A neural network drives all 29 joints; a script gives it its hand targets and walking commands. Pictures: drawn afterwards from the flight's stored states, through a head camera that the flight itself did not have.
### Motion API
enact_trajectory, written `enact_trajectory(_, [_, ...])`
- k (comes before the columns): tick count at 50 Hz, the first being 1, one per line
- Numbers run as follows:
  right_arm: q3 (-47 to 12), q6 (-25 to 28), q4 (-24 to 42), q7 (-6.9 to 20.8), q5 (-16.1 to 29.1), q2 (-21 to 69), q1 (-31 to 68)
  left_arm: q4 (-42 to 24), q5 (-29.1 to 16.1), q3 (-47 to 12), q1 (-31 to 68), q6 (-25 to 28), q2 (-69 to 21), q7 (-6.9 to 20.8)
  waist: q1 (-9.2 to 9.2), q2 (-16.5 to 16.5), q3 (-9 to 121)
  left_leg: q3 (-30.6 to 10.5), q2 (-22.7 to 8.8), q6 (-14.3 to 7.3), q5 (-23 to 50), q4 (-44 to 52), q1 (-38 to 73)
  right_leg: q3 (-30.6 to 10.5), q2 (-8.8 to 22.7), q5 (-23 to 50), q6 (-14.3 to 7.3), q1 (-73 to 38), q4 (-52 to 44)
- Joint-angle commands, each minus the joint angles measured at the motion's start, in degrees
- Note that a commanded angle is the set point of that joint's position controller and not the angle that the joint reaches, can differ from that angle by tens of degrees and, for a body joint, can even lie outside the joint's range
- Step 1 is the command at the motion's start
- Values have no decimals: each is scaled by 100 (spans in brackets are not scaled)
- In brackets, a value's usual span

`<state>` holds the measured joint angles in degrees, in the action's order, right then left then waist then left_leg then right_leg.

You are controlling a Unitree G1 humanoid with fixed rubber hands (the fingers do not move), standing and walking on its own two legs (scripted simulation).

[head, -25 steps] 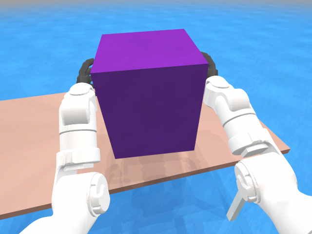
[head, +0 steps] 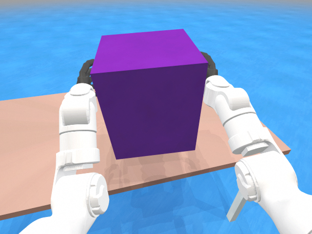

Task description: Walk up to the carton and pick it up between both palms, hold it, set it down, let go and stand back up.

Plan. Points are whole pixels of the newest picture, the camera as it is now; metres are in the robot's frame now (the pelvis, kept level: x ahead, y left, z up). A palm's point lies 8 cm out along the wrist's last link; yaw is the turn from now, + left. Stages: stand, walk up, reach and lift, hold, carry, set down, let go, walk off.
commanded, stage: hold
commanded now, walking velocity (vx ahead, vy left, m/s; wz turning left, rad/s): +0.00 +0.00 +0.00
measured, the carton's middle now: (149, 94) +0.38 +0.00 +0.22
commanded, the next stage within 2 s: none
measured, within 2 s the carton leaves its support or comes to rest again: neither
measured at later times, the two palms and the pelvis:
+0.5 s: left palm (87, 88) +0.37 +0.15 +0.25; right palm (211, 80) +0.37 -0.15 +0.25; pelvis +0.00 +0.00 +0.00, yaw +0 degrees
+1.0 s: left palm (86, 89) +0.37 +0.15 +0.25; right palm (210, 81) +0.37 -0.15 +0.25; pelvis +0.00 +0.00 +0.00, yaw +0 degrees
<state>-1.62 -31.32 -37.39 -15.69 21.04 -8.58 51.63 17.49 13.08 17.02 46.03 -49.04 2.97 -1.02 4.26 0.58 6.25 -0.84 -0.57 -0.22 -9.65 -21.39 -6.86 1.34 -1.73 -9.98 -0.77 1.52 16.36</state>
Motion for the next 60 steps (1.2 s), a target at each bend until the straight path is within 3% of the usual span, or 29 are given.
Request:
enact_trajectory(1, [-1611,161,2018,729,889,4066,5006,-1252,-1199,-2614,4928,652,-3655,715,106,-368,2407,-77,238,270,1662,-4,1254,-40,-279,1293,445,-36,-125])
enact_trajectory(8, [-1775,157,2347,697,953,4136,5186,-1221,-1188,-2550,4794,622,-3628,706,-30,-205,2374,-73,265,191,1675,-21,1183,-64,-281,1420,484,-69,-111])
enact_trajectory(10, [-1706,131,2175,695,889,4133,5161,-1038,-1090,-2439,4770,603,-3553,730,-60,-139,2180,-35,258,156,1513,30,1132,-60,-272,1279,483,15,-158])
enact_trajectory(15, [-1570,134,1974,726,848,4128,5182,-1015,-1152,-2526,4960,623,-3652,743,19,-307,2175,-57,227,191,1374,65,1108,-81,-272,1084,419,103,-173])
enact_trajectory(21, [-1634,90,2024,695,911,4111,5173,-961,-1158,-2477,4865,625,-3607,727,21,-221,2301,-62,257,192,1457,26,1116,-87,-270,1267,468,-25,-145])
enact_trajectory(24, [-1564,89,1878,714,862,4133,5177,-863,-1118,-2403,4917,637,-3603,742,13,-205,2153,-29,261,170,1232,111,1012,-90,-247,993,467,51,-203])
enact_trajectory(28, [-1634,90,1932,700,953,4133,5199,-932,-1138,-2407,4935,666,-3566,743,-18,-209,2317,-57,264,187,1534,9,1121,-104,-268,1392,477,-52,-122])
enact_trajectory(30, [-1573,76,1866,714,929,4082,5188,-964,-1154,-2466,5014,655,-3596,728,35,-339,2247,-78,236,243,1456,25,1165,-77,-274,1166,448,103,-163])
enact_trajectory(35, [-1676,91,2075,693,965,4199,5181,-1119,-1224,-2495,4992,683,-3599,700,12,-217,2407,-86,264,203,1578,-23,1139,-84,-281,1455,491,-51,-106])
enact_trajectory(44, [-1490,68,1797,710,862,4075,5188,-809,-1130,-2436,4974,640,-3630,728,23,-327,2062,-87,228,215,1307,70,1023,-94,-259,1049,420,142,-194])
enact_trajectory(46, [-1504,73,1818,721,899,4074,5132,-986,-1196,-2532,5004,658,-3676,723,75,-378,2243,-98,225,256,1382,45,1075,-90,-269,1066,414,88,-175])
enact_trajectory(49, [-1628,69,2037,703,984,4165,5180,-1081,-1241,-2512,5015,677,-3646,703,40,-252,2431,-104,250,235,1615,-29,1121,-105,-266,1410,466,-41,-131])
enact_trajectory(54, [-1589,66,2011,728,956,4149,5275,-937,-1183,-2427,5007,654,-3626,687,-49,-246,2261,-86,239,191,1408,31,1013,-106,-259,1131,445,66,-152])
enact_trajectory(58, [-1623,59,2072,694,973,4108,5229,-916,-1193,-2482,4856,633,-3650,692,16,-240,2289,-90,255,213,1567,-31,1116,-114,-274,1401,458,-7,-140])
enact_trajectory(60, [-1561,35,1916,710,924,4113,5209,-915,-1192,-2454,4972,650,-3612,709,27,-208,2222,-86,231,204,1337,49,1066,-107,-272,1132,444,73,-167])
